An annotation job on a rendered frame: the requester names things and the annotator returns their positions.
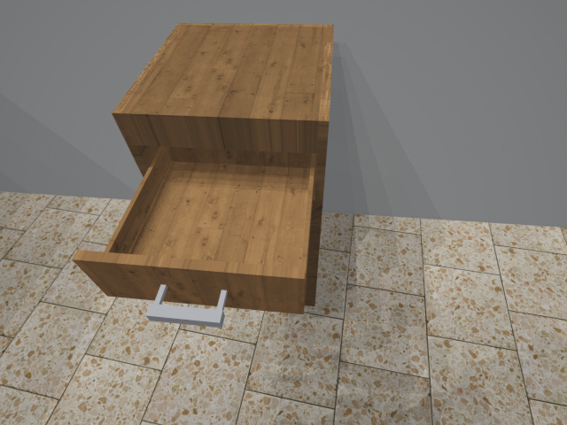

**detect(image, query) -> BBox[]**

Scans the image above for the handle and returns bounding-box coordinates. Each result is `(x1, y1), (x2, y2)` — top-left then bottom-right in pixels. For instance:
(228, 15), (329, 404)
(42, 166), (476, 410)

(145, 284), (228, 328)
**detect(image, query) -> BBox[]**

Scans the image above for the cabinet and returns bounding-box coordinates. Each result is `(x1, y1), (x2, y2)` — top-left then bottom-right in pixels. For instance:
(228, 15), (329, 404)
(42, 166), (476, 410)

(112, 23), (334, 306)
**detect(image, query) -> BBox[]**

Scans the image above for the drawer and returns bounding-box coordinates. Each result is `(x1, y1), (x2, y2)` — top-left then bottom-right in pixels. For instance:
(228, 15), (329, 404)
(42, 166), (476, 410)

(72, 146), (316, 314)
